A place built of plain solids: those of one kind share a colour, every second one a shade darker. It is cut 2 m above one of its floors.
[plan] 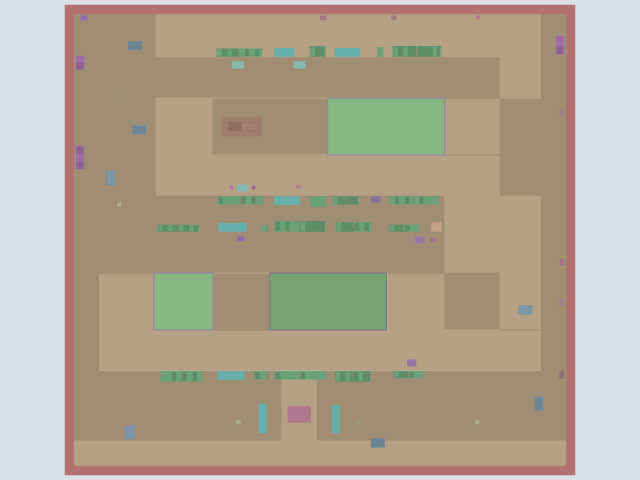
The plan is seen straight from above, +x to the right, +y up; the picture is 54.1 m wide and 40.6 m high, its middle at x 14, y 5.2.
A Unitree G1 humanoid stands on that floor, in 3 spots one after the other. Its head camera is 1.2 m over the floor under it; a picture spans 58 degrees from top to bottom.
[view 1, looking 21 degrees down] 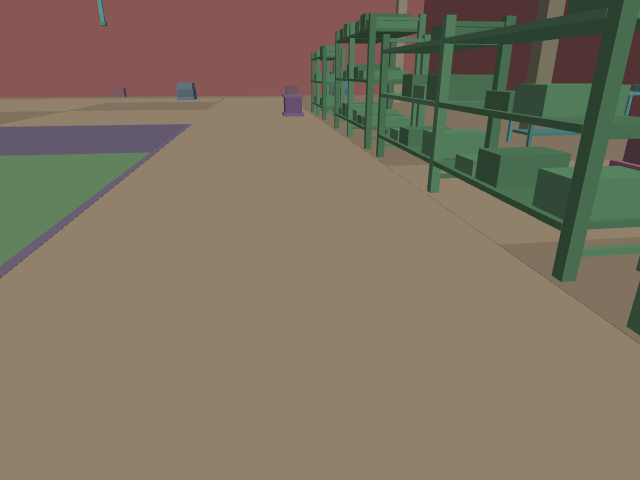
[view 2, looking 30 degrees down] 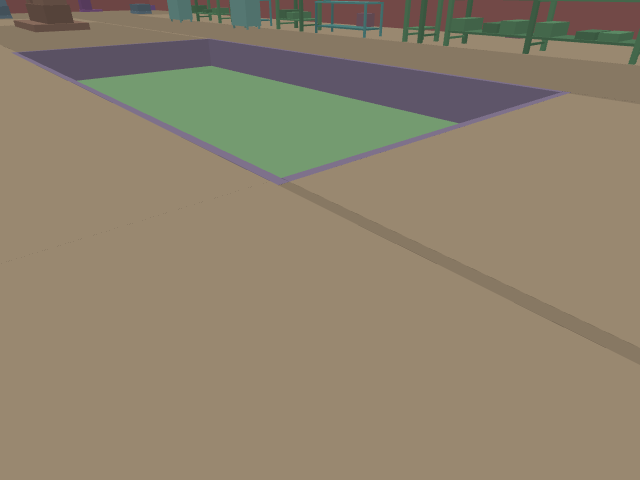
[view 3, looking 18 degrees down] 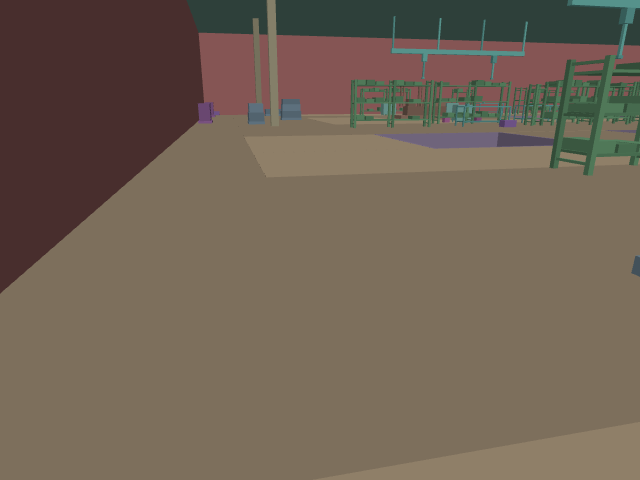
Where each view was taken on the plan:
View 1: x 7.94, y -4.10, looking -8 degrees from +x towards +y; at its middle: floor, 3.35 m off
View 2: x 26.95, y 10.70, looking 139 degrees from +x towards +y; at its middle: floor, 2.40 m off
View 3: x -5.30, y -12.85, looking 78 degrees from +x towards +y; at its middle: floor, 3.89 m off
